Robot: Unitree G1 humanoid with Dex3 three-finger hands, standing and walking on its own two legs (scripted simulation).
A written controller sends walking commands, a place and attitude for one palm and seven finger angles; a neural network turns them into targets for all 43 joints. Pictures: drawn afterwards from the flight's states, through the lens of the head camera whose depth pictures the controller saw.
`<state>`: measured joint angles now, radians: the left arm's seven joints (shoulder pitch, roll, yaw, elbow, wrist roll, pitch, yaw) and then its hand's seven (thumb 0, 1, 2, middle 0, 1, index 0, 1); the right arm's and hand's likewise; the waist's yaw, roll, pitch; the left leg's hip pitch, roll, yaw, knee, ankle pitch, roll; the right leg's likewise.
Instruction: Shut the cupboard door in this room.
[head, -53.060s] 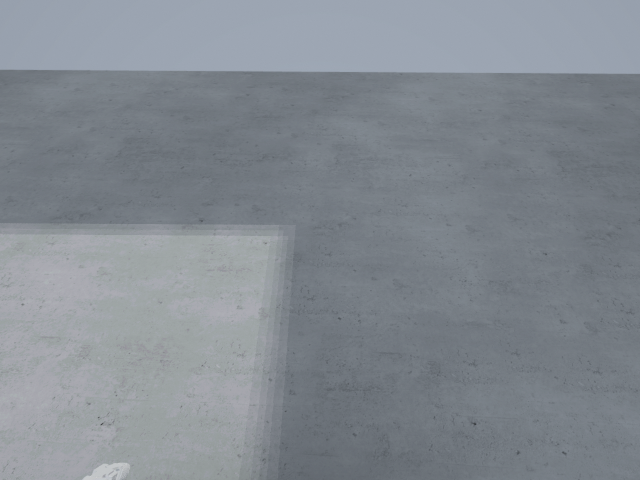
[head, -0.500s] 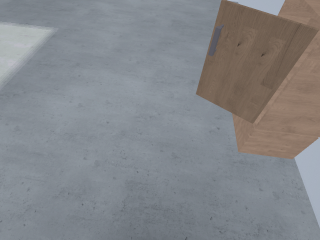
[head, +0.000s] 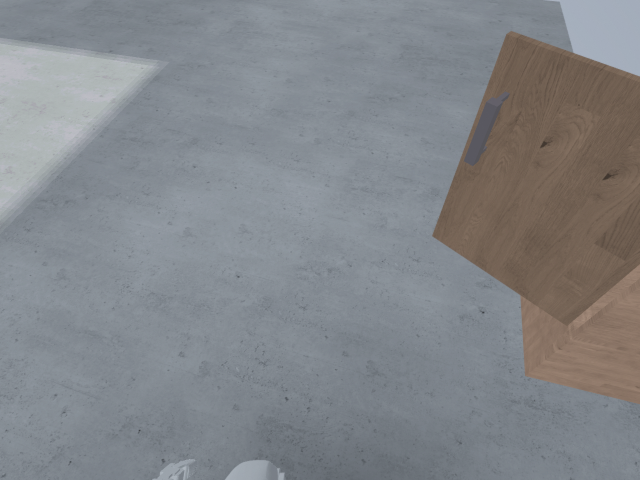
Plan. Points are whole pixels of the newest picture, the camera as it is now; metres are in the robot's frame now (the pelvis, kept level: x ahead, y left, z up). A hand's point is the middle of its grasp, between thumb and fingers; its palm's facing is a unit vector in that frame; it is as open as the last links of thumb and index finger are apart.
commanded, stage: turn to face it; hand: left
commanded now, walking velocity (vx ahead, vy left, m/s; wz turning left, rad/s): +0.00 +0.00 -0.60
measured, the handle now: (487, 129) +0.76 -0.33 -0.03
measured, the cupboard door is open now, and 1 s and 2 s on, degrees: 60 60 60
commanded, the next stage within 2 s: take the last steps up to it in 1.42 s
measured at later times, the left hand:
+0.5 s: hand (196, 456) +0.18 +0.19 -0.17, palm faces -0.08 -0.97 -0.23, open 7.4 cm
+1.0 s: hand (236, 317) +0.39 +0.16 -0.15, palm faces -0.45 -0.86 -0.24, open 7.4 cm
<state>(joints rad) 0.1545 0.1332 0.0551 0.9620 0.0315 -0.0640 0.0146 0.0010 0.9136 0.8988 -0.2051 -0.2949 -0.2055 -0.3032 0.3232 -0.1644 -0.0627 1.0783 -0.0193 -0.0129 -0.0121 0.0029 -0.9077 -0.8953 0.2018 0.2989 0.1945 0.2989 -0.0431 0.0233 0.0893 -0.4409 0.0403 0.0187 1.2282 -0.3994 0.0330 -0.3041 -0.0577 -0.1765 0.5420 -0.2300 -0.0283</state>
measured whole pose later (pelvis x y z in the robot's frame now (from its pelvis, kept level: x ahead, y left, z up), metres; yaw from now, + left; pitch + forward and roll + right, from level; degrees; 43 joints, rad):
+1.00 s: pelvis +0.17 +0.02 +0.01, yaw -28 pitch +1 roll -2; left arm 0.09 0.28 0.08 0.87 0.02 0.07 -0.03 0.01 0.91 0.90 -0.20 -0.29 -0.20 -0.30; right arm 0.24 -0.22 -0.03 0.90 -0.03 0.01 -0.03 0.00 -0.90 -0.90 0.20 0.30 0.20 0.30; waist -0.01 0.01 0.11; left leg -0.21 0.13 0.17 0.51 -0.30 -0.01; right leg -0.40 -0.01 -0.05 0.86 -0.46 0.04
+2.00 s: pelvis +0.26 -0.03 -0.01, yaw -44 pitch +1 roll -2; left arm 0.33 0.18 0.05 1.07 0.02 -0.01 -0.01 0.01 0.91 0.90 -0.21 -0.30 -0.21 -0.30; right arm 0.26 -0.20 -0.04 0.98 -0.03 -0.03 0.00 0.00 -0.91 -0.90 0.20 0.30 0.19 0.30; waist -0.01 -0.02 0.04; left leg -0.36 0.06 0.10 0.60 -0.25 0.00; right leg -0.09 0.01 -0.04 0.49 -0.41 0.00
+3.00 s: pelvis +0.32 -0.14 +0.00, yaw -45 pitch -1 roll +1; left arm 0.26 0.21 0.01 0.93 0.02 0.03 0.04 0.01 0.91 0.90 -0.21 -0.30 -0.20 -0.30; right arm 0.16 -0.20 -0.06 0.94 -0.02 0.02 -0.02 0.00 -0.91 -0.90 0.20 0.30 0.19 0.30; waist 0.02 -0.02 0.05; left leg -0.21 0.01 0.06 0.59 -0.37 0.00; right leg -0.30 -0.05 -0.06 0.63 -0.32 0.00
